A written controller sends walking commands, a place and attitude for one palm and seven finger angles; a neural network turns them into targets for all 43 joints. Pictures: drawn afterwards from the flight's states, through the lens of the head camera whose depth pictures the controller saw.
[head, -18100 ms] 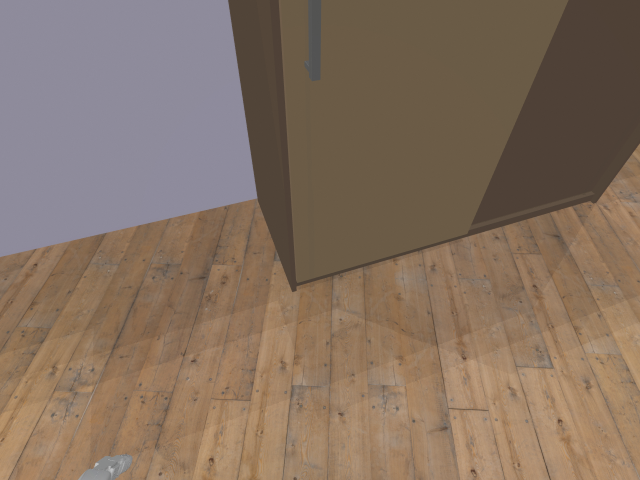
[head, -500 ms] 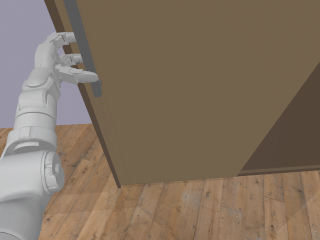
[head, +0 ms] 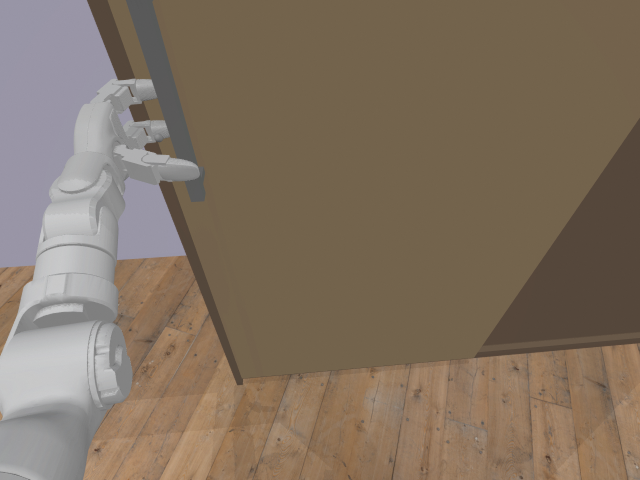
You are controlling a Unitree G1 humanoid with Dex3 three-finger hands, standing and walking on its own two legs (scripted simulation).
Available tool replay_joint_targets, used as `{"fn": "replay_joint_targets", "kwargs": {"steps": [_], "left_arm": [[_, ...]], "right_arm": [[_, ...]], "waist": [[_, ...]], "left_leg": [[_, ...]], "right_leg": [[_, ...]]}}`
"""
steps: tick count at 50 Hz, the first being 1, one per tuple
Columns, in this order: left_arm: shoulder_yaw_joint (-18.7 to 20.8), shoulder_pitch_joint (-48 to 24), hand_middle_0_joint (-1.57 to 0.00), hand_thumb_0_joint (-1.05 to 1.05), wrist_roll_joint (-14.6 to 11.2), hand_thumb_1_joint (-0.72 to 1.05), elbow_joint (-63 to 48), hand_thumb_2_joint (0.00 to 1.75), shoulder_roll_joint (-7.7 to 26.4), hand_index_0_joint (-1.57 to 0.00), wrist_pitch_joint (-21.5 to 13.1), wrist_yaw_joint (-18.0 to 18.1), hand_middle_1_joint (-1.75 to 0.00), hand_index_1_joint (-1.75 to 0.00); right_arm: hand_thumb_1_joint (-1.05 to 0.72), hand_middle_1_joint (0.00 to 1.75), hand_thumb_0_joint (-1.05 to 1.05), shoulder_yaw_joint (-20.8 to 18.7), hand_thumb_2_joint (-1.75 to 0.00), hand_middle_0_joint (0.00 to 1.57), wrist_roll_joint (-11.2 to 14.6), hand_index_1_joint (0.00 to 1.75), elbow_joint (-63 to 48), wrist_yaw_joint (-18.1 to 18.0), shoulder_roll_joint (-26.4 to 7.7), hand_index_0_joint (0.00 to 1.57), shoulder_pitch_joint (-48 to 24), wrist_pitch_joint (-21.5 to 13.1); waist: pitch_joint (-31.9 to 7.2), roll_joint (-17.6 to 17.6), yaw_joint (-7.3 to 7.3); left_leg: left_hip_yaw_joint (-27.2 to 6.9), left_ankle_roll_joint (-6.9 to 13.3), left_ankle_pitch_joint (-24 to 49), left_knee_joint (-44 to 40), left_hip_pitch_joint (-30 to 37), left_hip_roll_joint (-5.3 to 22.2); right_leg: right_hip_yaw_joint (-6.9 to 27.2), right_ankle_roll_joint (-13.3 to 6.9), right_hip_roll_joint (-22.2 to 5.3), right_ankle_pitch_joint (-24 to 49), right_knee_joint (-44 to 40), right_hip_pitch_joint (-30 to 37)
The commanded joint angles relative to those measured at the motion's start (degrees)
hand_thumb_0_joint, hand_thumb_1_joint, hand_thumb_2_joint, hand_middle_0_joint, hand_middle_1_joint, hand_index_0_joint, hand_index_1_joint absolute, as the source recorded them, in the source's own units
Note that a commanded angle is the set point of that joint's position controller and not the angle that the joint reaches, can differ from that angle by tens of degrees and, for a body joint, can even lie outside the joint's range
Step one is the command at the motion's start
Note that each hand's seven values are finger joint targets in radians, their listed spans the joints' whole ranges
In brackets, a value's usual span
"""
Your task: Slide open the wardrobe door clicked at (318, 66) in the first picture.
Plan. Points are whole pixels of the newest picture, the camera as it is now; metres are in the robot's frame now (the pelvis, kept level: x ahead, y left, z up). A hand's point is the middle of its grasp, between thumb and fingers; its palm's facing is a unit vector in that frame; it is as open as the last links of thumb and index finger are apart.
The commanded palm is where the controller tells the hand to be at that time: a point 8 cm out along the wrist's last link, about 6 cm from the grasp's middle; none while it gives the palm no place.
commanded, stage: slide the fingers in behind the handle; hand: left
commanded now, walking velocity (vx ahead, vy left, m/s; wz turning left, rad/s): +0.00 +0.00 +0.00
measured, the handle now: (176, 107) +0.52 +0.18 +0.22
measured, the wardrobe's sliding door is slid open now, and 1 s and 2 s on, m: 0.00 0.00 0.00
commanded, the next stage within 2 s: grip the handle and tug to test in 1.46 s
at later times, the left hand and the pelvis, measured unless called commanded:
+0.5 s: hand (182, 135) +0.46 +0.17 +0.21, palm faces +0.11 -0.99 +0.02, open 14.0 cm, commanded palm +0.44 +0.22 +0.21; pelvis -0.01 -0.01 +0.00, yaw +1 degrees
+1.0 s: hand (191, 136) +0.46 +0.15 +0.21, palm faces +0.12 -0.99 +0.01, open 14.0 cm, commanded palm +0.43 +0.21 +0.21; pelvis +0.00 -0.01 +0.00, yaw +0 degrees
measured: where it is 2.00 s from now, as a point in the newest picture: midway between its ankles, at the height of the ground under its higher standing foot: outside the picture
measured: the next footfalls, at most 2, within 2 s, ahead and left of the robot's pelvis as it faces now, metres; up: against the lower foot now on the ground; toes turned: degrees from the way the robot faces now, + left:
none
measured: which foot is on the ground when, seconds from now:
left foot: down 0.00-1.00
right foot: down 0.00-1.00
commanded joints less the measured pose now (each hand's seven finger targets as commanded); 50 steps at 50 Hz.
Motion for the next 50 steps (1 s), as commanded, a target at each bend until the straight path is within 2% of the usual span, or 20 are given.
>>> {"fn": "replay_joint_targets", "kwargs": {"steps": [1,2,3,9,10,12,15,18,23,24,25,29,30,35,36,37,39,45,48,50], "left_arm": [[-0.6,-29.6,-0.3,0.0,-0.8,-0.5,-19.2,0.3,10.9,-0.3,-3.6,1.4,-1.2,-1.2],[1.0,-28.8,-0.3,0.0,-0.8,-0.5,-18.3,0.3,12.2,-0.3,-3.1,1.9,-1.2,-1.2],[-0.8,-29.1,-0.3,0.0,-0.9,-0.5,-19.4,0.3,10.1,-0.3,-2.6,1.9,-1.2,-1.2],[-2.3,-32.6,-0.3,0.0,-0.6,-0.5,-14.1,0.3,8.7,-0.3,0.1,2.9,-1.2,-1.2],[-1.4,-33.3,-0.3,0.0,-0.1,-0.5,-14.0,0.3,10.2,-0.3,-0.5,3.2,-1.2,-1.2],[-3.7,-34.7,-0.3,0.0,0.0,-0.5,-12.9,0.3,7.4,-0.3,-0.9,3.1,-1.2,-1.2],[-1.2,-34.7,-0.3,0.0,-0.3,-0.5,-10.8,0.3,10.3,-0.3,-2.2,3.0,-1.2,-1.2],[-3.9,-34.7,-0.3,0.0,-0.7,-0.5,-10.7,0.3,6.1,-0.3,-3.0,2.8,-1.2,-1.2],[0.4,-35.6,-0.3,0.0,-0.1,-0.5,-7.3,0.3,11.5,-0.3,-3.4,3.6,-1.2,-1.2],[-0.9,-36.1,-0.3,0.0,0.0,-0.5,-7.6,0.3,9.9,-0.3,-3.6,3.6,-1.2,-1.2],[1.0,-34.5,-0.3,0.0,0.3,-0.5,-8.7,0.3,12.0,-0.3,-4.1,3.9,-1.2,-1.2],[-2.4,-36.8,-0.3,0.0,0.9,-0.5,-13.2,0.3,8.5,-0.3,-5.9,4.1,-1.2,-1.2],[-1.1,-34.1,-0.3,0.0,0.7,-0.5,-13.6,0.3,9.6,-0.3,-6.1,4.2,-1.2,-1.2],[-0.7,-29.8,-0.3,0.0,-0.7,-0.5,-14.9,0.3,8.5,-0.3,-3.7,3.5,-1.2,-1.2],[-0.7,-29.4,-0.3,0.0,-0.8,-0.5,-15.0,0.3,8.4,-0.3,-2.8,3.7,-1.2,-1.2],[0.2,-28.9,-0.3,0.0,-0.5,-0.5,-13.6,0.3,9.5,-0.3,-2.0,4.0,-1.2,-1.2],[-1.4,-29.7,-0.3,0.0,-0.2,-0.5,-13.5,0.3,7.3,-0.3,-0.8,4.5,-1.2,-1.2],[0.1,-30.1,-0.3,0.0,-0.1,-0.5,-18.0,0.3,8.9,-0.3,-1.8,5.7,-1.2,-1.2],[-3.6,-32.7,-0.3,0.0,-0.1,-0.5,-18.7,0.3,4.7,-0.3,-2.2,5.4,-1.2,-1.2],[-2.4,-31.1,-0.3,0.0,-0.1,-0.5,-17.5,0.3,5.9,-0.3,-1.6,5.5,-1.2,-1.2]], "right_arm": [[-0.9,0.3,0.0,-2.6,-0.9,0.2,-0.2,0.3,-7.5,-0.3,-8.1,0.2,-3.4,-2.8],[-0.9,0.3,0.0,-2.7,-0.9,0.2,-0.3,0.3,-7.2,-0.4,-8.2,0.2,-3.4,-2.7],[-0.9,0.3,0.0,-2.5,-0.9,0.2,-0.1,0.3,-7.5,-0.4,-8.0,0.2,-4.1,-2.7],[-0.9,0.3,0.0,-1.8,-0.9,0.2,-0.2,0.3,-6.6,-0.9,-8.0,0.2,-5.2,-2.3],[-0.9,0.3,0.0,-1.9,-0.9,0.2,-0.4,0.3,-6.4,-0.9,-8.1,0.2,-5.1,-2.2],[-0.9,0.3,0.0,-1.7,-0.9,0.2,-0.5,0.3,-6.3,-0.9,-7.7,0.2,-5.3,-2.5],[-0.9,0.3,0.0,-1.8,-0.9,0.2,-0.8,0.3,-6.0,-1.0,-8.2,0.2,-4.5,-2.4],[-0.9,0.3,0.0,-1.7,-0.9,0.2,-0.7,0.3,-6.3,-0.8,-7.4,0.2,-4.8,-2.9],[-0.9,0.3,0.0,-1.8,-0.9,0.2,-0.9,0.3,-5.7,-0.7,-8.1,0.2,-3.6,-2.5],[-0.9,0.3,0.0,-1.7,-0.9,0.2,-0.9,0.3,-5.8,-0.6,-7.8,0.2,-3.7,-2.5],[-0.9,0.3,0.0,-2.0,-0.9,0.2,-1.1,0.3,-6.2,-0.5,-8.1,0.2,-3.4,-2.6],[-0.9,0.3,0.0,-2.2,-0.9,0.2,-1.0,0.3,-6.2,-0.2,-7.3,0.2,-3.2,-3.0],[-0.9,0.3,0.0,-2.5,-0.9,0.2,-1.1,0.3,-6.4,-0.1,-7.6,0.2,-3.1,-3.1],[-0.9,0.3,0.0,-2.7,-0.9,0.2,-0.7,0.3,-6.5,-0.2,-7.9,0.2,-3.6,-2.7],[-0.9,0.3,0.0,-2.6,-0.9,0.2,-0.5,0.3,-6.5,-0.2,-7.7,0.2,-4.3,-2.7],[-0.9,0.3,0.0,-2.5,-0.9,0.2,-0.5,0.3,-6.1,-0.3,-7.9,0.2,-3.8,-2.4],[-0.9,0.3,0.0,-2.4,-0.9,0.2,-0.5,0.3,-6.0,-0.2,-7.6,0.2,-4.1,-2.2],[-0.9,0.3,0.0,-2.5,-0.9,0.2,-1.0,0.3,-6.3,-0.4,-7.6,0.2,-4.6,-2.3],[-0.9,0.3,0.0,-2.4,-0.9,0.2,-0.9,0.3,-6.2,-0.4,-6.9,0.2,-5.2,-2.5],[-0.9,0.3,0.0,-2.4,-0.9,0.2,-1.0,0.3,-6.1,-0.4,-7.4,0.2,-5.2,-2.4]], "waist": [[-18.5,2.9,1.1],[-18.1,1.3,1.4],[-17.8,2.4,1.21],[-12.8,-1.3,0.13],[-13.4,-1.2,0.03],[-13.9,0.1,-0.51],[-16.2,-1.5,-0.08],[-17.3,-0.9,-0.04],[-16.8,-2.7,0.17],[-16.6,-2.4,0.06],[-18.4,-2.5,0.98],[-20.0,0.9,-0.1],[-20.6,0.2,0.72],[-20.0,-1.3,1.71],[-19.0,0.1,1.69],[-17.5,-1.7,1.67],[-15.3,-1.6,1.2],[-17.9,-1.8,1.68],[-17.8,-1.4,0.52],[-18.1,-1.4,1.09]], "left_leg": [[-1.0,2.4,19.5,-2.0,12.4,-2.4],[-1.1,2.4,19.1,-2.1,12.2,-2.3],[-0.9,2.3,18.7,-2.2,12.2,-2.4],[-1.0,2.4,13.2,-3.2,9.8,-2.6],[-1.1,2.5,13.5,-2.9,10.5,-2.5],[-1.2,2.4,13.7,-2.6,11.1,-2.6],[-1.3,2.4,14.2,-2.3,11.0,-2.8],[-1.2,2.3,15.4,-2.0,11.6,-2.9],[-0.9,2.5,14.8,-2.1,9.1,-3.0],[-0.9,2.4,15.1,-2.2,9.1,-3.1],[-0.8,2.5,16.1,-2.0,9.5,-3.1],[-0.5,2.5,18.7,-1.4,11.8,-3.0],[-0.6,2.6,19.7,-1.3,11.9,-3.0],[-0.1,2.6,20.6,-2.0,11.5,-3.0],[0.1,2.7,19.7,-2.2,11.1,-3.0],[0.0,2.7,19.1,-2.3,10.0,-2.9],[0.0,2.7,18.2,-2.6,9.7,-2.9],[0.0,2.8,19.4,-2.2,11.3,-2.9],[-0.1,2.7,18.8,-2.2,12.3,-2.9],[-0.1,2.7,19.0,-2.3,12.4,-3.0]], "right_leg": [[-1.1,-1.8,2.7,19.4,-1.8,3.6],[-1.3,-1.9,2.8,19.1,-1.9,3.7],[-1.2,-1.9,2.7,18.8,-2.0,3.4],[-1.1,-1.5,2.3,14.1,-3.3,1.0],[-1.0,-1.6,2.2,13.9,-3.4,1.3],[-0.9,-1.6,2.1,14.1,-3.1,0.4],[-0.8,-1.6,2.0,15.2,-2.7,1.9],[-0.9,-1.6,2.0,16.9,-2.1,2.0],[-0.5,-1.4,1.8,17.5,-2.1,2.8],[-0.5,-1.4,1.8,18.1,-2.0,3.0],[-0.5,-1.4,1.8,19.0,-1.7,4.6],[-0.4,-1.5,2.1,21.8,-1.4,4.3],[-0.4,-1.6,2.2,22.3,-1.4,5.5],[-0.9,-1.6,2.5,24.0,-1.5,7.0],[-0.7,-1.5,2.4,23.2,-1.9,6.3],[-0.9,-1.5,2.4,22.6,-2.0,6.0],[-1.0,-1.4,2.5,21.5,-2.4,4.6],[-0.7,-1.6,2.4,22.3,-2.2,6.3],[-0.7,-1.4,2.4,22.0,-2.2,4.9],[-0.8,-1.5,2.4,21.8,-2.3,5.4]]}}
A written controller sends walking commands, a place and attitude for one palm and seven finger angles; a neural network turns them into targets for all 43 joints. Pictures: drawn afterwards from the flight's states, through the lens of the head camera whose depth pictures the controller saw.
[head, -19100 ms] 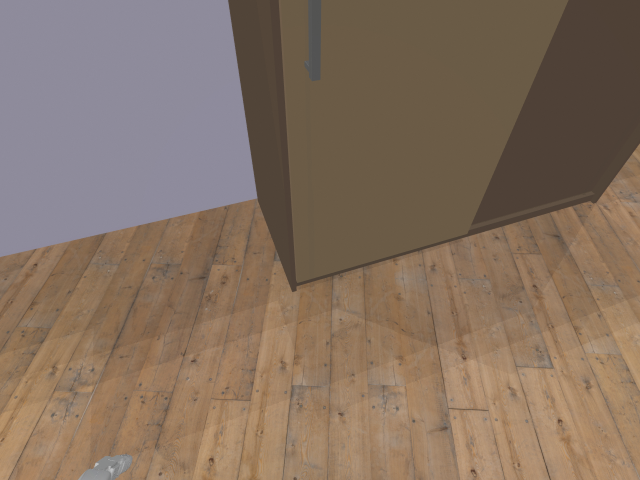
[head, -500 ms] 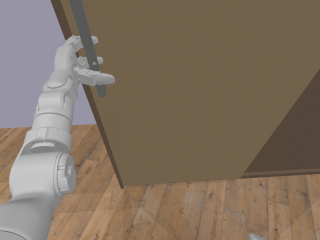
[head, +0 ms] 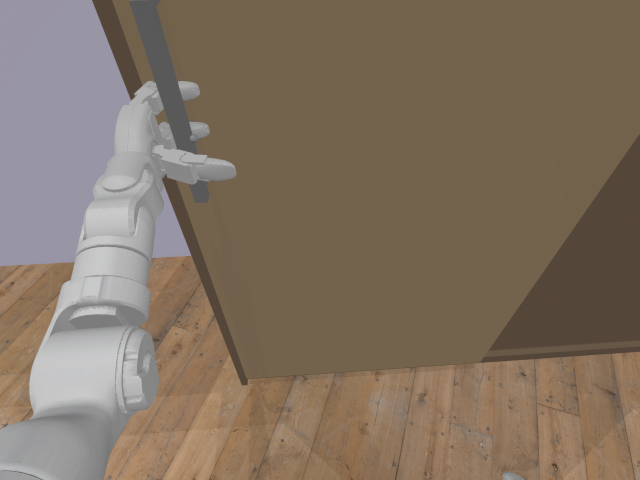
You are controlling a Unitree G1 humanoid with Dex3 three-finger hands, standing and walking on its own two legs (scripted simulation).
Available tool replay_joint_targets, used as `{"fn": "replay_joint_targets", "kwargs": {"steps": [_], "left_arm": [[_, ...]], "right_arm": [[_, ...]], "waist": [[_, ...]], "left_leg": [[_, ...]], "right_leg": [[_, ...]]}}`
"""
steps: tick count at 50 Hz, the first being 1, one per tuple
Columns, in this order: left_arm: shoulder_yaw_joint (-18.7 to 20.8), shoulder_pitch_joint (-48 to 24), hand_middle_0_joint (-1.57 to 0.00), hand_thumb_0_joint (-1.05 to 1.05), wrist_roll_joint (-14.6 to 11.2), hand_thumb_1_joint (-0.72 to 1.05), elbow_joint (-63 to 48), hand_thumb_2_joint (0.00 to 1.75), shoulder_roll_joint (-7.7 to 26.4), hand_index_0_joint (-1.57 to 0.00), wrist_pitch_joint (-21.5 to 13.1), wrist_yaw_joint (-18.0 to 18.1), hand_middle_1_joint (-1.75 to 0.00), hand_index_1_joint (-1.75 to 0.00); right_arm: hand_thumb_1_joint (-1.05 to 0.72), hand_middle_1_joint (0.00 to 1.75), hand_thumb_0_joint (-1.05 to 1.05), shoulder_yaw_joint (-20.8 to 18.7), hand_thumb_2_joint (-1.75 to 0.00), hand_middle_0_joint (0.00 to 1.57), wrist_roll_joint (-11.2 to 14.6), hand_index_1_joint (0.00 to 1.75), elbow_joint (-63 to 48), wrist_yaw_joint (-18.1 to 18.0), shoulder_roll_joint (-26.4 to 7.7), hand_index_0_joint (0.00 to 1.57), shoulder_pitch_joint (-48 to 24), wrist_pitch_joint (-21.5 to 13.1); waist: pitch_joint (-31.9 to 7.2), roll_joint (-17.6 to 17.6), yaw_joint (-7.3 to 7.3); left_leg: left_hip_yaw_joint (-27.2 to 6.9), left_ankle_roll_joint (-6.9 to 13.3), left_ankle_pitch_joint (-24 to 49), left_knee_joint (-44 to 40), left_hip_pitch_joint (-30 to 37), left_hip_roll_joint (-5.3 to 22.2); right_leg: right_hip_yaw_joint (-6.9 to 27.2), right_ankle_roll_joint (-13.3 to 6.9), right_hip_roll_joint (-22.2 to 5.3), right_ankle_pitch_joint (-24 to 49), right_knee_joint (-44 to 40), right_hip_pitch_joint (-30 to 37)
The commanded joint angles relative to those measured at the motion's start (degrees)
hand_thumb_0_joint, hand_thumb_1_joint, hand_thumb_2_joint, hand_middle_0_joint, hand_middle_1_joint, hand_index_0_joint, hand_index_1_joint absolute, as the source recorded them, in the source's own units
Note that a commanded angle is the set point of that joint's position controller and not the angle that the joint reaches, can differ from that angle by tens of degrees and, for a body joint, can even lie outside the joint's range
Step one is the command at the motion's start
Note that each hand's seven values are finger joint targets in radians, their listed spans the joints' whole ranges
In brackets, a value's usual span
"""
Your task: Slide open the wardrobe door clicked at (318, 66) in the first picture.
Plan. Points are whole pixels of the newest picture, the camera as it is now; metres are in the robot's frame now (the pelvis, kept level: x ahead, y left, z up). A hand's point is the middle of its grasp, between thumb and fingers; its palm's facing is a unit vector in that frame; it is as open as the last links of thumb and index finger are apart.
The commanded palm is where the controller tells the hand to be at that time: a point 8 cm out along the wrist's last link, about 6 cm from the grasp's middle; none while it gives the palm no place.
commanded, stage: slide the fingers in behind the handle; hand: left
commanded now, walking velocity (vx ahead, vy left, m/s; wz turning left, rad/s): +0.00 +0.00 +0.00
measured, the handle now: (180, 109) +0.52 +0.19 +0.22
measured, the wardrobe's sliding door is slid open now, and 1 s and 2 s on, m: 0.00 0.00 0.00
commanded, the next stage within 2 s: grip the handle and tug to test in 0.46 s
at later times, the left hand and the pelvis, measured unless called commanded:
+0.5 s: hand (195, 138) +0.46 +0.16 +0.21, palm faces +0.11 -0.99 +0.01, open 14.0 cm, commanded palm +0.44 +0.21 +0.21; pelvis +0.00 +0.00 +0.00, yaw +0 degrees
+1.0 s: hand (187, 138) +0.47 +0.17 +0.21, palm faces +0.12 -0.99 +0.01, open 9.5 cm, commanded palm +0.44 +0.22 +0.21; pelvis +0.00 +0.00 +0.00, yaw +0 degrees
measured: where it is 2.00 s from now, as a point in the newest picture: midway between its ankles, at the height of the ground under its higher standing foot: outside the picture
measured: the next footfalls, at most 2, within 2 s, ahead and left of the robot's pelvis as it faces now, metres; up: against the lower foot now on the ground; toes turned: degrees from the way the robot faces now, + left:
none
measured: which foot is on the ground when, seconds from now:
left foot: down 0.00-1.00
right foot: down 0.00-1.00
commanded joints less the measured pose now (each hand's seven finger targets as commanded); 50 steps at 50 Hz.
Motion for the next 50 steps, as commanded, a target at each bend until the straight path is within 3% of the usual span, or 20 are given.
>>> {"fn": "replay_joint_targets", "kwargs": {"steps": [1,3,8,10,13,14,15,18,21,24,28,29,31,33,38,40,46,47,48,50], "left_arm": [[1.5,-31.3,-0.3,0.0,-0.5,-0.5,-13.7,0.3,12.9,-0.3,-4.0,-0.1,-1.2,-1.2],[0.0,-32.3,-0.3,0.0,-0.6,-0.5,-11.6,0.3,10.9,-0.3,-3.2,-0.2,-1.2,-1.2],[-0.5,-34.6,-0.3,0.0,-0.1,-0.5,-8.4,0.3,11.0,-0.3,-3.3,0.0,-1.2,-1.2],[0.2,-33.3,-0.3,0.0,0.0,-0.5,-9.0,0.3,11.7,-0.3,-4.1,0.2,-1.2,-1.2],[-1.2,-34.1,-0.3,0.0,-0.4,-0.5,-9.9,0.3,9.4,-0.3,-5.1,0.1,-1.2,-1.2],[-0.7,-34.0,-0.3,0.0,-0.6,-0.5,-10.0,0.3,9.9,-0.3,-5.3,0.1,-1.2,-1.2],[1.6,-31.3,-0.3,0.0,-0.5,-0.5,-8.8,0.3,12.5,-0.3,-5.3,0.2,-1.2,-1.2],[-1.4,-34.0,-0.3,0.0,-0.4,-0.5,-9.4,0.3,9.2,-0.3,-5.2,0.1,-1.2,-1.2],[0.6,-34.2,-0.3,0.0,-0.1,-0.5,-9.6,0.3,12.5,-0.3,-5.4,0.3,-1.2,-1.2],[-0.9,-35.6,-0.3,0.0,0.0,-0.5,-9.0,0.3,10.2,-0.3,-5.4,0.5,-1.2,-1.2],[0.8,-35.5,-0.3,0.0,0.0,-0.5,-8.3,0.3,12.2,-0.3,-5.7,0.6,-1.2,-1.2],[0.0,-34.8,-0.3,0.0,-0.1,-0.45,-7.6,0.32,11.2,-0.3,-5.7,0.4,-1.21,-1.21],[1.6,-33.7,-0.32,0.0,0.1,-0.36,-6.5,0.36,13.5,-0.32,-5.8,0.4,-1.22,-1.22],[0.4,-34.6,-0.32,0.0,0.3,-0.27,-5.8,0.4,12.1,-0.32,-5.9,0.3,-1.23,-1.23],[1.3,-34.4,-0.35,0.0,0.1,-0.03,-8.1,0.5,13.1,-0.35,-6.8,0.1,-1.27,-1.27],[3.2,-32.9,-0.36,0.0,0.3,0.06,-6.6,0.54,15.4,-0.36,-6.8,0.0,-1.28,-1.28],[1.4,-35.0,-0.39,0.0,0.6,0.34,-9.6,0.66,14.5,-0.39,-7.0,-0.3,-1.32,-1.32],[-0.5,-34.5,-0.4,0.0,0.3,0.39,-9.7,0.68,11.8,-0.4,-6.8,-0.5,-1.33,-1.33],[0.8,-34.3,-0.4,0.0,0.0,0.43,-8.4,0.7,12.9,-0.4,-6.6,-0.6,-1.33,-1.33],[1.8,-34.0,-0.41,0.0,-0.2,0.53,-8.4,0.74,14.4,-0.41,-6.5,-0.9,-1.35,-1.35]], "right_arm": [[-0.9,0.3,0.0,-2.6,-0.9,0.2,-0.3,0.3,-6.6,-0.5,-8.3,0.2,-1.7,-2.2],[-0.9,0.3,0.0,-2.3,-0.9,0.2,-0.3,0.3,-6.3,-0.6,-7.9,0.2,-1.9,-1.9],[-0.9,0.3,0.0,-1.9,-0.9,0.2,-0.4,0.3,-6.0,-0.7,-7.9,0.2,-2.0,-1.8],[-0.9,0.3,0.0,-2.1,-0.9,0.2,-0.5,0.3,-6.4,-0.6,-8.1,0.2,-1.8,-1.8],[-0.9,0.3,0.0,-2.1,-0.9,0.2,-0.5,0.3,-6.5,-0.3,-7.7,0.2,-1.8,-2.0],[-0.9,0.3,0.0,-2.2,-0.9,0.2,-0.5,0.3,-6.4,-0.3,-7.8,0.2,-1.7,-2.2],[-0.9,0.3,0.0,-2.3,-0.9,0.2,-0.6,0.3,-6.4,-0.4,-8.3,0.2,-1.5,-1.9],[-0.9,0.3,0.0,-2.1,-0.9,0.2,-0.4,0.3,-6.4,-0.4,-7.8,0.2,-1.7,-2.1],[-0.9,0.3,0.0,-2.2,-0.9,0.2,-0.4,0.3,-6.1,-0.5,-8.2,0.2,-1.5,-2.0],[-0.9,0.3,0.0,-2.2,-0.9,0.2,-0.4,0.3,-5.7,-0.4,-7.8,0.2,-1.1,-2.3],[-0.9,0.3,0.0,-2.3,-0.9,0.2,-0.6,0.3,-5.5,-0.4,-8.1,0.2,-0.6,-2.4],[-0.9,0.3,0.0,-2.2,-0.9,0.2,-0.5,0.3,-5.4,-0.4,-8.0,0.2,-0.6,-2.5],[-0.9,0.3,0.0,-2.2,-0.9,0.2,-0.5,0.3,-5.4,-0.4,-8.4,0.2,-0.4,-2.5],[-0.9,0.3,0.0,-2.2,-0.9,0.2,-0.5,0.3,-5.3,-0.4,-8.1,0.2,-0.1,-2.6],[-0.9,0.3,0.0,-2.4,-0.9,0.2,-0.6,0.3,-5.6,-0.2,-8.3,0.2,0.2,-2.9],[-0.9,0.3,0.0,-2.6,-0.9,0.2,-0.7,0.3,-5.4,-0.2,-8.8,0.2,0.7,-2.8],[-0.9,0.3,0.0,-2.5,-0.9,0.2,-0.5,0.3,-5.9,-0.2,-8.4,0.2,0.3,-2.7],[-0.9,0.3,0.0,-2.6,-0.9,0.2,-0.3,0.3,-6.0,-0.1,-8.1,0.2,0.0,-2.9],[-0.9,0.3,0.0,-2.6,-0.9,0.2,-0.4,0.3,-5.7,-0.2,-8.3,0.2,0.4,-3.0],[-0.9,0.3,0.0,-2.7,-0.9,0.2,-0.4,0.3,-5.6,-0.4,-8.8,0.2,0.5,-2.7]], "waist": [[-19.4,-1.3,0.26],[-17.6,-2.2,-0.32],[-15.7,-1.9,-0.97],[-17.6,-1.1,-0.26],[-18.7,-1.0,-0.54],[-18.8,-1.4,-0.41],[-19.2,-2.5,0.39],[-18.0,-2.7,-0.59],[-18.2,-1.8,-0.13],[-17.4,-1.5,-0.88],[-18.5,-1.0,-0.48],[-17.9,-1.2,-0.66],[-17.4,-2.1,-0.3],[-16.6,-2.1,-0.83],[-19.1,-1.5,-0.49],[-18.5,-2.5,-0.26],[-18.6,0.4,-0.82],[-18.7,1.1,-0.96],[-18.1,-1.1,-0.99],[-18.3,-0.9,-0.74]], "left_leg": [[0.3,3.3,18.4,-0.7,10.2,-3.2],[0.4,3.2,17.6,-0.8,9.7,-3.2],[0.0,3.2,15.6,-0.8,8.8,-3.2],[-0.1,3.1,17.1,-0.6,9.7,-3.2],[-0.1,3.0,17.8,-0.4,10.3,-3.2],[-0.1,3.0,18.0,-0.4,10.3,-3.2],[-0.2,3.1,18.1,-0.6,10.0,-3.2],[-0.1,3.1,16.9,-0.9,9.4,-3.0],[-0.2,3.1,16.8,-1.0,9.4,-3.0],[-0.1,3.0,15.9,-0.8,9.4,-3.0],[-0.2,3.0,16.2,-1.0,9.2,-3.1],[-0.1,3.0,15.5,-1.1,9.0,-3.1],[0.0,3.1,14.6,-1.4,7.8,-3.1],[0.0,3.1,14.8,-1.2,7.8,-3.0],[0.1,3.0,16.1,-1.0,8.7,-3.0],[0.1,3.2,16.2,-1.0,8.2,-3.0],[0.1,3.0,16.6,-0.9,8.9,-2.9],[0.2,3.1,16.5,-0.7,9.5,-3.0],[0.0,3.1,15.8,-0.7,9.0,-2.9],[-0.1,3.1,16.3,-0.6,9.1,-3.0]], "right_leg": [[-0.2,-0.9,2.0,22.3,-1.6,4.0],[-0.4,-0.8,1.9,21.8,-1.8,3.1],[-0.3,-0.8,1.7,19.3,-2.1,1.5],[-0.2,-1.0,1.8,20.1,-1.7,2.7],[-0.4,-1.0,1.8,21.1,-1.4,2.6],[-0.4,-1.0,1.9,21.4,-1.3,2.8],[-0.3,-1.1,1.9,21.2,-1.4,3.9],[-0.5,-0.9,1.9,20.3,-1.6,2.8],[-0.2,-1.0,1.9,19.8,-1.8,3.0],[-0.4,-0.9,2.1,18.7,-2.0,1.6],[-0.3,-1.1,2.0,18.9,-1.9,2.6],[-0.4,-1.0,2.1,18.1,-2.1,2.0],[-0.2,-0.9,2.0,17.5,-2.3,2.5],[-0.3,-0.9,2.0,17.8,-2.2,1.8],[-0.2,-1.0,2.1,19.3,-1.9,2.9],[-0.2,-0.9,2.2,19.3,-2.0,3.3],[-0.2,-1.0,2.1,19.4,-2.0,2.7],[-0.1,-1.0,2.3,19.2,-2.1,2.1],[-0.3,-1.0,2.4,18.6,-2.3,1.9],[-0.3,-1.1,2.3,19.0,-2.1,2.5]]}}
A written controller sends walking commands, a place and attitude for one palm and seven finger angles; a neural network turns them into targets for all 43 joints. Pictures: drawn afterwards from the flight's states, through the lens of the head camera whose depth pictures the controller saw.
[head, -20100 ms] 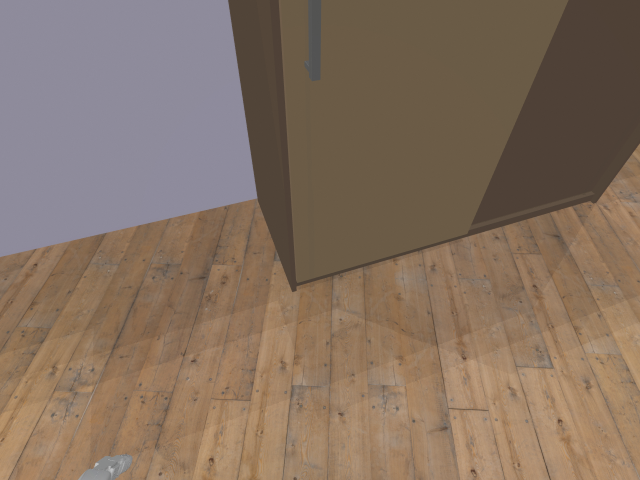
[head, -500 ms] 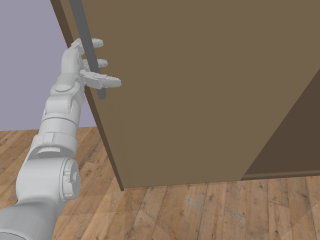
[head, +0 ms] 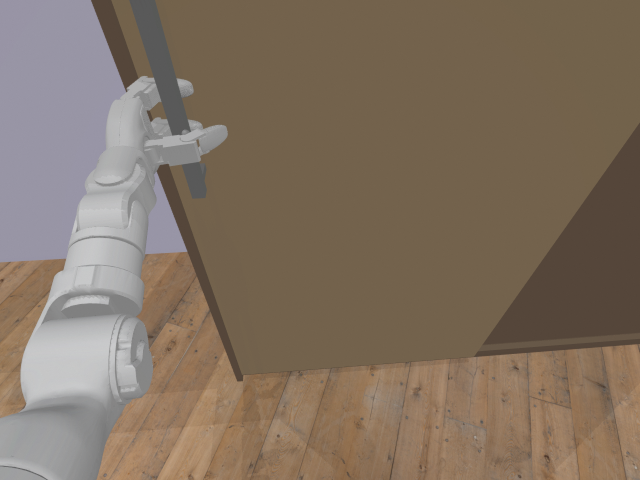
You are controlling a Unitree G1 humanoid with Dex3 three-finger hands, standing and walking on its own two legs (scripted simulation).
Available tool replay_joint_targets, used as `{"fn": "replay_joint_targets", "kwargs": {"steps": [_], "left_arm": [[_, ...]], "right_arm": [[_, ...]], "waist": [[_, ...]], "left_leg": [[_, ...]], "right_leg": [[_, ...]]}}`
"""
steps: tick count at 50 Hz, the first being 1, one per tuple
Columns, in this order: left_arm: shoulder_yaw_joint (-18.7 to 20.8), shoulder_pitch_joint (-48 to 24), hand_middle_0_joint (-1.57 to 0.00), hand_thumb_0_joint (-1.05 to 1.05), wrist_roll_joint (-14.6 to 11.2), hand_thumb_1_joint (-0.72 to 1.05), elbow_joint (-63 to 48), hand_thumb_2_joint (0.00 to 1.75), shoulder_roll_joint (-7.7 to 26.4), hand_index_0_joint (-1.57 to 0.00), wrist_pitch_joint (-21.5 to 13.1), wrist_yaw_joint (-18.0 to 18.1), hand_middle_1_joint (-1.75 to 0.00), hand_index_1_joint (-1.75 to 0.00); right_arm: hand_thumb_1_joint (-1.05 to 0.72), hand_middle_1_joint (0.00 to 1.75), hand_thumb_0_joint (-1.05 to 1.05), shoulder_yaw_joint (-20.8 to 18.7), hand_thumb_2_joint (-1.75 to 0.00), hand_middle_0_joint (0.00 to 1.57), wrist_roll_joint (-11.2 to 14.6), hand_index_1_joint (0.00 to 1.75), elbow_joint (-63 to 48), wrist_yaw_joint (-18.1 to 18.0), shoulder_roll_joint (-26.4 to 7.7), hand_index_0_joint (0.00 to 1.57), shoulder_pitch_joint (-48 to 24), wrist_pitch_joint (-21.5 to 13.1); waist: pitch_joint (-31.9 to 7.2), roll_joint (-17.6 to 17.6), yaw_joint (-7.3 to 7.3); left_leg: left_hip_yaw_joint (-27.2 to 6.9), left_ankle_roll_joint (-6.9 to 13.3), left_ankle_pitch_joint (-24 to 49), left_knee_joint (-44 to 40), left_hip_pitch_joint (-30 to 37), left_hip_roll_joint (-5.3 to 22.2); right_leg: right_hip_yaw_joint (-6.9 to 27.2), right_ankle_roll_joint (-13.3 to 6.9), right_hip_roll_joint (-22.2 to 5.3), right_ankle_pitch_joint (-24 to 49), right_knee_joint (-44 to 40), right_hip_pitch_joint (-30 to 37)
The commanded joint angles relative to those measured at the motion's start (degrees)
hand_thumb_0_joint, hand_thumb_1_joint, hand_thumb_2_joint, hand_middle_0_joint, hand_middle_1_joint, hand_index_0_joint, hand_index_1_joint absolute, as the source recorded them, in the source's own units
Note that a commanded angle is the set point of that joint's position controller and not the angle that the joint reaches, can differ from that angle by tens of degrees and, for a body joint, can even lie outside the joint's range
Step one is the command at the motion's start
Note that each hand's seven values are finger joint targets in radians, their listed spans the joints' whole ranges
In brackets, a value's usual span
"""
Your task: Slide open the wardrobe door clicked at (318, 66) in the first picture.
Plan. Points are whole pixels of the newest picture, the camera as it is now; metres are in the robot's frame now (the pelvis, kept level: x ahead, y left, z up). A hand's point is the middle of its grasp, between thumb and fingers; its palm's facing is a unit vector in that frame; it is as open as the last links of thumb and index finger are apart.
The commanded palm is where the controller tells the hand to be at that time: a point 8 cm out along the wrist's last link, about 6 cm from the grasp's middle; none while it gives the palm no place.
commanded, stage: grip the handle and tug to test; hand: left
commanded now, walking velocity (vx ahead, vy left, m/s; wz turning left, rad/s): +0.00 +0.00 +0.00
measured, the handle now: (178, 104) +0.52 +0.18 +0.22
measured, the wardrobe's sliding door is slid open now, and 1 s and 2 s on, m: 0.00 0.00 0.00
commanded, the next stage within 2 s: tug the door sideways, standing still in 0.98 s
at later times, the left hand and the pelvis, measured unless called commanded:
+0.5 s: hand (193, 131) +0.47 +0.16 +0.21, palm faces +0.11 -0.99 +0.01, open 5.2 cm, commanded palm +0.44 +0.21 +0.21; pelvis +0.00 +0.00 +0.00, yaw +0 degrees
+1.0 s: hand (193, 133) +0.47 +0.16 +0.21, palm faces +0.11 -0.99 +0.02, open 5.4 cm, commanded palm +0.42 +0.21 +0.21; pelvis +0.03 +0.00 +0.00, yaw -2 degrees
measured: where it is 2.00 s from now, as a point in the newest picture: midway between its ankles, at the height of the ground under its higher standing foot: outside the picture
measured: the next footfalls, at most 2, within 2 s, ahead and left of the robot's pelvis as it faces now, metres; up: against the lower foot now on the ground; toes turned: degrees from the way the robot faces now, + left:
none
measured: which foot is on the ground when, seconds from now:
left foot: down 0.00-1.00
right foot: down 0.00-1.00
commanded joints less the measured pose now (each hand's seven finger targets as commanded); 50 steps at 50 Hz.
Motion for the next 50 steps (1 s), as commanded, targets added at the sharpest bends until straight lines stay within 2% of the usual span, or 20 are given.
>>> {"fn": "replay_joint_targets", "kwargs": {"steps": [1,2,5,8,11,12,16,17,19,20,27,31,32,35,38,40,42,46,48,50], "left_arm": [[0.1,-32.2,-0.42,0.0,-1.1,0.57,-13.9,0.76,11.3,-0.42,-4.0,-0.7,-1.35,-1.35],[-0.7,-32.7,-0.42,0.0,-1.3,0.62,-13.4,0.78,10.0,-0.42,-3.7,-0.8,-1.36,-1.36],[1.7,-31.7,-0.44,0.0,-0.8,0.76,-12.0,0.84,13.0,-0.44,-3.5,-0.6,-1.38,-1.38],[-0.8,-32.8,-0.45,0.0,-0.9,0.9,-14.3,0.9,9.7,-0.45,-3.9,-0.4,-1.4,-1.4],[0.0,-32.7,-0.45,0.0,-0.9,0.9,-13.7,0.9,10.9,-0.45,-3.9,0.0,-1.4,-1.4],[-1.1,-32.3,-0.45,0.0,-1.1,0.9,-12.9,0.9,8.9,-0.45,-3.6,0.0,-1.4,-1.4],[2.0,-32.9,-0.45,0.0,-0.9,0.9,-12.0,0.9,12.6,-0.45,-3.3,0.6,-1.4,-1.4],[0.9,-33.1,-0.45,0.0,-0.9,0.9,-11.7,0.9,11.2,-0.45,-3.3,0.6,-1.4,-1.4],[-0.1,-32.0,-0.45,0.0,-1.1,0.9,-12.3,0.9,9.2,-0.45,-3.3,0.5,-1.4,-1.4],[1.2,-31.3,-0.45,0.0,-0.7,0.9,-11.6,0.9,11.2,-0.45,-3.4,0.5,-1.4,-1.4],[1.0,-31.7,-0.45,0.0,-0.9,0.9,-14.4,0.9,11.4,-0.45,-4.2,0.3,-1.4,-1.4],[1.6,-26.9,-0.45,0.0,-1.3,0.9,-17.1,0.9,11.6,-0.45,-4.0,0.0,-1.4,-1.4],[0.2,-26.6,-0.45,0.0,-1.4,0.9,-18.2,0.9,9.6,-0.45,-3.6,-0.2,-1.4,-1.4],[2.6,-22.1,-0.45,0.0,-1.8,0.9,-18.9,0.9,11.7,-0.45,-2.5,-0.2,-1.4,-1.4],[2.6,-19.6,-0.45,0.0,-2.2,0.9,-21.8,0.9,11.1,-0.45,-1.2,-0.6,-1.4,-1.4],[4.4,-15.4,-0.45,0.0,-2.2,0.9,-24.2,0.9,12.9,-0.45,-0.2,-0.7,-1.4,-1.4],[2.3,-15.6,-0.45,0.0,-2.3,0.9,-27.0,0.9,10.4,-0.45,1.0,-0.8,-1.4,-1.4],[2.8,-11.2,-0.45,0.0,-2.5,0.9,-32.8,0.9,10.3,-0.45,3.7,-0.3,-1.4,-1.4],[0.4,-9.4,-0.45,0.0,-2.8,0.9,-36.1,0.9,6.4,-0.45,5.2,-0.2,-1.4,-1.4],[0.8,-6.6,-0.45,0.0,-3.1,0.9,-38.2,0.9,6.3,-0.45,6.6,0.1,-1.4,-1.4]], "right_arm": [[-0.9,0.3,0.0,-2.6,-0.9,0.2,0.0,0.3,-6.4,-0.6,-8.4,0.2,-1.4,-2.2],[-0.9,0.3,0.0,-2.6,-0.9,0.2,0.0,0.3,-6.2,-0.7,-8.2,0.2,-1.5,-2.3],[-0.9,0.3,0.0,-2.7,-0.9,0.2,-0.3,0.3,-5.9,-0.6,-8.8,0.2,-0.8,-2.1],[-0.9,0.3,0.0,-2.5,-0.9,0.2,-0.2,0.3,-6.5,-0.4,-8.0,0.2,-1.4,-2.3],[-0.9,0.3,0.0,-2.5,-0.9,0.2,-0.3,0.3,-6.2,-0.4,-8.4,0.2,-1.3,-2.1],[-0.9,0.3,0.0,-2.5,-0.9,0.2,-0.2,0.3,-6.3,-0.3,-8.1,0.2,-1.4,-2.2],[-0.9,0.3,0.0,-2.4,-0.9,0.2,-0.4,0.3,-6.0,-0.5,-8.5,0.2,-1.3,-1.9],[-0.9,0.3,0.0,-2.4,-0.9,0.2,-0.4,0.3,-6.1,-0.5,-8.2,0.2,-1.3,-1.9],[-0.9,0.3,0.0,-2.4,-0.9,0.2,-0.4,0.3,-6.3,-0.4,-7.9,0.2,-1.7,-2.0],[-0.9,0.3,0.0,-2.4,-0.9,0.2,-0.5,0.3,-6.1,-0.5,-8.4,0.2,-1.3,-1.9],[-0.9,0.3,0.0,-2.4,-0.9,0.2,-0.4,0.3,-6.7,-0.3,-8.1,0.2,-1.9,-1.9],[-0.9,0.3,0.0,-2.5,-0.9,0.2,-0.1,0.3,-7.7,-0.4,-8.1,0.2,-2.6,-1.7],[-0.9,0.3,0.0,-2.5,-0.9,0.2,0.0,0.3,-8.0,-0.3,-7.8,0.2,-3.1,-1.7],[-0.9,0.3,0.0,-2.6,-0.9,0.2,-0.1,0.3,-8.3,-0.4,-8.3,0.2,-3.4,-1.5],[-0.9,0.3,0.0,-2.6,-0.9,0.2,0.2,0.3,-8.8,-0.6,-8.1,0.2,-4.3,-1.3],[-0.9,0.3,0.0,-2.8,-0.9,0.2,0.2,0.3,-9.5,-0.6,-8.3,0.2,-4.9,-0.8],[-0.9,0.3,0.0,-2.6,-0.9,0.2,0.5,0.3,-9.9,-0.6,-7.8,0.2,-5.7,-0.6],[-0.9,0.3,0.0,-2.6,-0.9,0.2,0.5,0.3,-11.2,-0.5,-7.7,0.2,-7.3,0.2],[-0.9,0.3,0.0,-2.7,-0.9,0.2,0.7,0.3,-11.6,-0.4,-7.1,0.2,-8.1,0.3],[-0.9,0.3,0.0,-2.7,-0.9,0.2,0.5,0.3,-11.8,-0.4,-7.5,0.2,-8.6,0.6]], "waist": [[-18.4,-0.4,-0.14],[-17.9,0.1,-0.46],[-18.0,-0.8,-0.04],[-19.0,0.8,-0.28],[-18.6,-0.3,-0.38],[-18.3,-1.0,-0.32],[-18.4,-2.0,0.0],[-18.3,-2.7,-0.1],[-18.1,-1.8,0.05],[-18.3,-2.1,0.21],[-19.3,-1.1,0.39],[-20.8,-0.7,1.92],[-20.8,-0.5,1.65],[-20.0,-1.4,2.77],[-19.8,-2.1,3.12],[-20.6,-1.5,4.47],[-19.6,-0.4,3.82],[-20.5,1.1,4.97],[-21.3,1.2,4.84],[-21.8,0.5,5.38]], "left_leg": [[-0.1,2.8,16.0,-1.4,10.3,-2.9],[-0.1,2.8,15.8,-1.1,10.5,-3.0],[-0.2,2.8,16.4,-1.0,10.1,-2.9],[-0.1,2.7,17.5,-0.9,10.8,-3.0],[-0.5,2.7,17.3,-0.8,10.7,-2.8],[-0.5,2.7,17.0,-0.9,10.5,-2.9],[-0.4,2.8,17.0,-1.0,9.7,-2.9],[-0.4,2.8,16.7,-1.0,9.6,-2.9],[-0.1,2.8,17.3,-0.8,10.1,-3.0],[-0.2,2.7,17.6,-0.8,10.0,-3.0],[0.0,2.9,17.6,-0.9,10.3,-3.0],[0.2,2.8,19.6,-1.4,10.9,-2.9],[0.4,2.9,19.6,-1.3,11.4,-3.0],[0.6,2.9,19.7,-1.8,11.1,-2.9],[1.1,3.0,21.1,-2.1,11.1,-2.8],[1.3,3.0,22.8,-2.2,11.4,-2.7],[1.6,2.9,23.5,-2.3,11.8,-2.7],[1.7,2.9,28.2,-2.3,13.3,-2.4],[1.7,2.7,31.7,-1.7,15.3,-2.2],[1.5,2.7,34.7,-1.3,16.2,-2.1]], "right_leg": [[-0.5,-1.3,2.3,18.5,-1.9,3.5],[-0.5,-1.3,2.4,18.3,-2.0,2.7],[-0.6,-1.3,2.3,18.6,-1.8,3.2],[-0.6,-1.4,2.3,19.9,-1.4,3.3],[-0.7,-1.3,2.3,19.3,-1.5,2.9],[-0.8,-1.3,2.4,19.1,-1.4,2.7],[-0.6,-1.2,2.1,19.4,-1.4,3.2],[-0.6,-1.2,2.2,19.4,-1.3,3.4],[-0.6,-1.2,2.3,20.2,-1.3,3.2],[-0.7,-1.2,2.2,20.1,-1.3,3.9],[-0.3,-1.3,2.2,20.9,-1.4,4.6],[-0.5,-1.5,2.2,22.8,-1.1,7.0],[-0.5,-1.4,2.4,23.0,-1.2,6.8],[-0.6,-1.4,2.4,23.0,-1.6,8.1],[-0.7,-1.4,2.3,25.4,-1.5,9.0],[-0.6,-1.5,2.2,27.0,-1.4,11.0],[-0.7,-1.4,2.2,27.7,-1.5,10.5],[-0.9,-1.6,2.1,31.3,-1.1,12.2],[-1.2,-1.5,2.3,33.3,-0.9,12.1],[-1.3,-1.5,2.4,35.0,-0.7,12.8]]}}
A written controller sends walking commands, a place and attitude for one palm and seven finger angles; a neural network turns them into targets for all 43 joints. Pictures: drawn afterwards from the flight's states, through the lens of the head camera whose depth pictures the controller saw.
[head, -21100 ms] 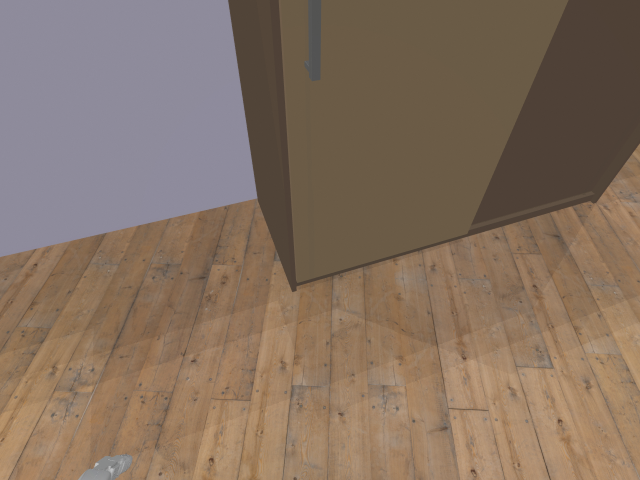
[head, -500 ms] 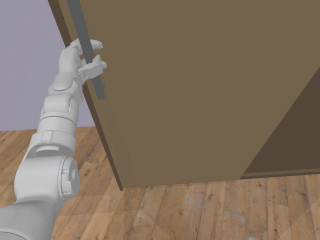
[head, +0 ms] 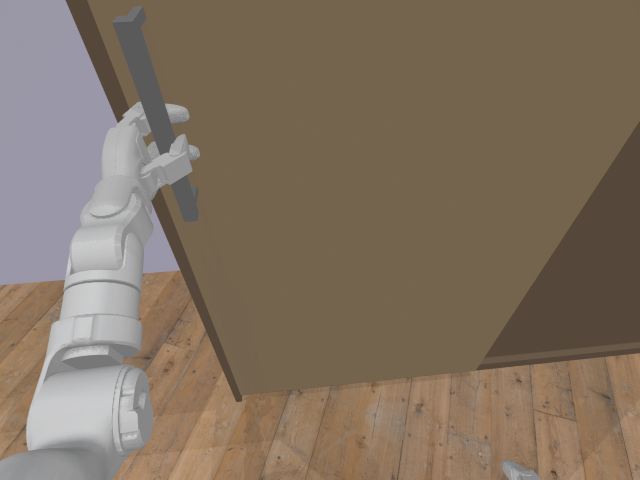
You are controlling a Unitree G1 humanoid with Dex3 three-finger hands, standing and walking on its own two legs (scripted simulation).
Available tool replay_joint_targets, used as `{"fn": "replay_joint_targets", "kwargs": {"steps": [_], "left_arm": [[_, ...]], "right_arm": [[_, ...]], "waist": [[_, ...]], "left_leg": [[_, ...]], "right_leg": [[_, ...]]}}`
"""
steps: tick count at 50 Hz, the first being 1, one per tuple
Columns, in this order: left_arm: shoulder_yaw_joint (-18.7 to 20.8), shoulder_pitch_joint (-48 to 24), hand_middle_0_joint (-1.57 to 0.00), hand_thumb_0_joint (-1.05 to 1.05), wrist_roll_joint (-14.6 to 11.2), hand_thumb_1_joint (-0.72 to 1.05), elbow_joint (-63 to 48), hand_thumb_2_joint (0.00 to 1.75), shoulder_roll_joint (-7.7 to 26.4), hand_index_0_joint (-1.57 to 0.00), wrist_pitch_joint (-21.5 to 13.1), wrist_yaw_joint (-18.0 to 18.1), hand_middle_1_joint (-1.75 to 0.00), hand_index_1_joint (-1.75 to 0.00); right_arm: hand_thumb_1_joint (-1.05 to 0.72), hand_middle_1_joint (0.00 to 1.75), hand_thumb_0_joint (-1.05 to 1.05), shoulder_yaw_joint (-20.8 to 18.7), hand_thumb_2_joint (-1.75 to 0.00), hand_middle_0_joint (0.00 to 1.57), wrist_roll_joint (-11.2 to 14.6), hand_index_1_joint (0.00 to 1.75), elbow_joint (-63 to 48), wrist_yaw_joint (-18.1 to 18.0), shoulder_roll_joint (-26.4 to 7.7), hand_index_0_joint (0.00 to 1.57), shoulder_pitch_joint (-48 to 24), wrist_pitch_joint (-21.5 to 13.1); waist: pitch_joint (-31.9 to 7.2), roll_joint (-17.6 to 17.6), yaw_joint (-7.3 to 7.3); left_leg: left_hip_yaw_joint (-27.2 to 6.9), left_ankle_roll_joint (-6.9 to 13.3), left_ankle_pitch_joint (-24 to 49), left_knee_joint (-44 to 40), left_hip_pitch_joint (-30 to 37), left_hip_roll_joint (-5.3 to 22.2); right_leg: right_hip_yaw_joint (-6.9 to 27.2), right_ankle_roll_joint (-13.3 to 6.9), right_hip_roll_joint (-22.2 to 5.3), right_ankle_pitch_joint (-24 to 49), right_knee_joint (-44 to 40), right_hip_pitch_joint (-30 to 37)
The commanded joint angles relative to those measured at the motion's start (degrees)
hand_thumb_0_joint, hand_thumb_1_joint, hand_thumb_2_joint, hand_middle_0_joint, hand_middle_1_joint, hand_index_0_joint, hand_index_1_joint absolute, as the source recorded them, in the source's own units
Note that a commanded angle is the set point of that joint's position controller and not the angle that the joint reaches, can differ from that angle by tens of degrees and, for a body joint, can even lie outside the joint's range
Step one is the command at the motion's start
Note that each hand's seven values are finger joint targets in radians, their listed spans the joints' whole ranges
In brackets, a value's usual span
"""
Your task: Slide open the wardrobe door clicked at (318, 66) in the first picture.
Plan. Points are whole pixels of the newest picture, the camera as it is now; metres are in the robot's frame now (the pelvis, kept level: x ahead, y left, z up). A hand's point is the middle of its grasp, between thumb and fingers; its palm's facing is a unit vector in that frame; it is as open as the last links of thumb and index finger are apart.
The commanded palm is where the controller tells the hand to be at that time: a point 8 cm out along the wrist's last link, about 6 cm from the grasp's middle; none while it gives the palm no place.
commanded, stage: tug the door sideways, standing still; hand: left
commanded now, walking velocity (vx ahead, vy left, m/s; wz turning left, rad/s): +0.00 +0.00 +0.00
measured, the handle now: (167, 129) +0.49 +0.20 +0.21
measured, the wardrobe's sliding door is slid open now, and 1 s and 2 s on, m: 0.00 0.00 0.02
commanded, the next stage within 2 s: step sideways, sliding the door along in 1.00 s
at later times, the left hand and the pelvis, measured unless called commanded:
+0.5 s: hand (186, 158) +0.44 +0.17 +0.21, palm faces +0.21 -0.98 -0.01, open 5.6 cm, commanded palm +0.41 +0.17 +0.21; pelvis +0.01 +0.00 +0.00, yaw +4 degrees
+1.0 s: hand (189, 159) +0.43 +0.16 +0.21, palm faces +0.23 -0.97 -0.03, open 5.7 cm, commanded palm +0.41 +0.16 +0.21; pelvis -0.01 +0.00 +0.00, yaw +5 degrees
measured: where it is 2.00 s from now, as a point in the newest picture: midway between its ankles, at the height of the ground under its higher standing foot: outside the picture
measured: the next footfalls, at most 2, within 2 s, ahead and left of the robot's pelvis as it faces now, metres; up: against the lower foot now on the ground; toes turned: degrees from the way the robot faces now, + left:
left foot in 1.68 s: +0.06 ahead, +0.07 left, +0.00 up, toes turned +21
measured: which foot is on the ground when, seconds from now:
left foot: down 0.00-1.00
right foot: down 0.00-1.00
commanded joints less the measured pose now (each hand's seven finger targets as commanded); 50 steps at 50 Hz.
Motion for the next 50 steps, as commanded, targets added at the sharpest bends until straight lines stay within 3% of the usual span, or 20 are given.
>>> {"fn": "replay_joint_targets", "kwargs": {"steps": [1,4,5,6,7,9,11,14,20,23,25,28,32,36,46,50], "left_arm": [[1.6,-18.6,-0.45,0.0,-1.3,0.9,-20.4,0.9,10.5,-0.45,-1.1,-0.8,-1.4,-1.4],[0.0,-16.1,-0.45,0.0,-1.5,0.9,-23.1,0.9,7.8,-0.45,0.8,-1.0,-1.4,-1.4],[1.4,-19.8,-0.45,0.0,-1.2,0.9,-21.6,0.9,11.0,-0.45,1.1,-0.8,-1.4,-1.4],[-0.2,-24.2,-0.45,0.0,-0.8,0.9,-21.2,0.9,10.1,-0.45,1.4,-0.8,-1.4,-1.4],[-3.1,-27.3,-0.45,0.0,-0.6,0.9,-19.7,0.9,6.9,-0.45,1.7,-0.5,-1.4,-1.4],[-3.8,-28.5,-0.45,0.0,-0.3,0.9,-18.7,0.9,5.3,-0.45,2.2,0.2,-1.4,-1.4],[-4.6,-31.0,-0.45,0.0,0.0,0.9,-20.4,0.9,4.6,-0.45,2.2,0.8,-1.4,-1.4],[-7.2,-32.0,-0.45,0.0,0.0,0.9,-19.7,0.9,0.9,-0.45,1.8,1.2,-1.4,-1.4],[-11.5,-34.4,-0.45,0.0,-0.2,0.9,-17.1,0.9,-4.3,-0.45,-0.6,1.5,-1.4,-1.4],[-13.5,-37.7,-0.45,0.0,-0.2,0.9,-18.1,0.9,-6.8,-0.45,-1.0,1.5,-1.4,-1.4],[-14.5,-37.7,-0.45,0.0,-0.1,0.9,-18.0,0.9,-7.5,-0.45,-1.3,1.5,-1.4,-1.4],[-16.5,-39.7,-0.45,0.0,-0.3,0.9,-16.7,0.9,-10.6,-0.45,-1.8,2.0,-1.4,-1.4],[-18.7,-42.5,-0.45,0.0,-0.1,0.9,-16.5,0.9,-13.2,-0.45,-2.8,2.8,-1.4,-1.4],[-18.6,-42.2,-0.45,0.0,-0.2,0.9,-14.1,0.9,-12.9,-0.45,-3.0,3.0,-1.4,-1.4],[-19.0,-45.3,-0.45,0.0,0.0,0.9,-11.6,0.9,-13.2,-0.45,-4.6,3.6,-1.4,-1.4],[-18.6,-45.2,-0.45,0.0,-0.1,0.9,-10.0,0.9,-12.8,-0.45,-5.0,3.7,-1.4,-1.4]], "right_arm": [[-0.9,0.3,0.0,-2.4,-0.9,0.2,-0.5,0.3,-8.7,-0.2,-7.6,0.2,-6.3,-2.1],[-0.9,0.3,0.0,-2.2,-0.9,0.2,-0.4,0.3,-9.1,-0.3,-7.0,0.2,-7.4,-1.5],[-0.9,0.3,0.0,-2.2,-0.9,0.2,-0.5,0.3,-8.2,-0.6,-7.8,0.2,-7.1,-1.2],[-0.9,0.3,0.0,-2.0,-0.9,0.2,-0.7,0.3,-7.9,-0.7,-7.5,0.2,-7.1,-1.2],[-0.9,0.3,0.0,-1.9,-0.9,0.2,-0.6,0.3,-7.2,-0.7,-7.0,0.2,-6.9,-1.2],[-0.9,0.3,0.0,-2.0,-0.9,0.2,-0.8,0.3,-6.7,-0.7,-6.8,0.2,-6.6,-1.4],[-0.9,0.3,0.0,-2.0,-0.9,0.2,-1.1,0.3,-6.5,-0.7,-6.8,0.2,-6.6,-1.4],[-0.9,0.3,0.0,-2.2,-0.9,0.2,-1.4,0.3,-5.7,-0.6,-6.3,0.2,-6.0,-1.5],[-0.9,0.3,0.0,-1.9,-0.9,0.2,-1.6,0.3,-5.2,-0.6,-6.1,0.2,-7.0,-2.4],[-0.9,0.3,0.0,-1.8,-0.9,0.2,-1.6,0.3,-4.5,-0.5,-5.5,0.2,-6.6,-3.0],[-0.9,0.3,0.0,-2.1,-0.9,0.2,-1.6,0.3,-4.3,-0.4,-5.7,0.2,-6.3,-3.1],[-0.9,0.3,0.0,-1.9,-0.9,0.2,-1.5,0.3,-3.7,-0.3,-5.1,0.2,-6.4,-4.0],[-0.9,0.3,0.0,-1.8,-0.9,0.2,-1.6,0.3,-2.8,-0.1,-4.9,0.2,-6.1,-5.4],[-0.9,0.3,0.0,-1.9,-0.9,0.2,-1.7,0.3,-2.1,0.0,-5.2,0.2,-5.7,-5.8],[-0.9,0.3,0.0,-1.8,-0.9,0.2,-1.8,0.3,-1.0,0.2,-5.4,0.2,-4.6,-7.5],[-0.9,0.3,0.0,-1.9,-0.9,0.2,-1.9,0.3,-0.6,0.3,-5.7,0.2,-4.0,-7.8]], "waist": [[-21.6,-1.0,4.58],[-20.9,-2.2,4.53],[-19.3,-2.5,3.81],[-18.6,-1.2,2.87],[-16.6,-1.6,1.5],[-16.8,0.2,1.48],[-19.4,2.4,1.25],[-21.9,0.3,0.59],[-20.0,-2.4,-0.04],[-22.0,1.1,-0.37],[-23.2,0.5,-0.5],[-22.1,-0.4,-1.1],[-21.9,2.4,-1.72],[-21.7,0.2,-1.58],[-21.8,2.5,-2.11],[-21.4,1.0,-2.0]], "left_leg": [[-0.5,3.0,37.0,1.6,10.9,-2.4],[-0.4,2.8,39.0,1.8,11.2,-2.5],[-0.3,2.9,37.5,1.8,11.2,-2.5],[-0.5,3.0,36.0,1.8,10.9,-2.7],[-0.9,3.0,35.1,2.1,11.0,-2.6],[-1.2,2.8,36.0,2.7,12.0,-2.5],[-1.1,2.8,39.8,3.8,13.5,-2.9],[-1.9,2.6,42.2,4.5,14.8,-2.8],[-2.8,2.9,35.9,3.4,14.6,-3.0],[-2.8,2.9,40.0,4.8,16.3,-3.2],[-3.4,2.5,41.7,4.9,17.3,-2.8],[-3.8,2.4,37.9,4.5,16.4,-2.8],[-4.3,2.1,35.4,4.4,16.8,-2.9],[-4.6,1.9,34.5,4.2,16.0,-2.9],[-5.5,1.1,32.3,3.8,16.6,-2.7],[-5.7,1.0,31.6,3.7,15.7,-2.8]], "right_leg": [[-3.2,-1.4,1.8,38.0,2.0,9.4],[-3.4,-1.2,1.8,40.5,2.4,9.8],[-3.2,-1.2,1.7,39.4,2.1,8.9],[-2.9,-1.1,1.6,38.4,1.9,7.4],[-3.1,-1.1,1.7,36.7,1.7,5.6],[-3.1,-1.2,1.8,35.9,1.7,4.2],[-2.9,-1.3,1.5,38.8,2.4,4.8],[-3.3,-1.1,1.6,40.2,3.1,4.8],[-3.5,-1.1,1.6,35.0,2.3,3.7],[-3.4,-1.2,1.6,37.5,3.1,2.7],[-3.7,-1.1,1.7,36.9,3.3,3.0],[-3.9,-1.1,2.0,33.8,2.8,1.4],[-4.1,-1.4,2.1,30.3,2.6,-0.5],[-4.4,-1.4,2.2,29.7,2.6,-0.3],[-4.5,-1.5,2.3,25.2,2.2,-2.9],[-4.7,-1.5,2.4,24.8,2.3,-2.4]]}}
